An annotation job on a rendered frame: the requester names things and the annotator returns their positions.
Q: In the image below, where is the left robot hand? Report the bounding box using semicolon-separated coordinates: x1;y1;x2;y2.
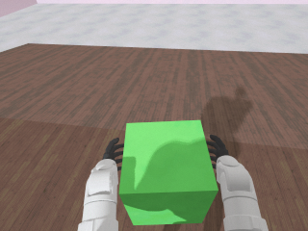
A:
102;138;124;171

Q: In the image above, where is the robot right forearm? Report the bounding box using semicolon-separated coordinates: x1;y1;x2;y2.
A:
216;155;269;231

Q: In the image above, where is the robot left forearm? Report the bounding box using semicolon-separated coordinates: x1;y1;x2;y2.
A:
77;159;118;231

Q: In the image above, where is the right robot hand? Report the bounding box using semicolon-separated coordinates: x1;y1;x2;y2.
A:
206;134;229;169

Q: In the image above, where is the carton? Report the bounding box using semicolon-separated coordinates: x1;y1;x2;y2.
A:
118;120;218;225

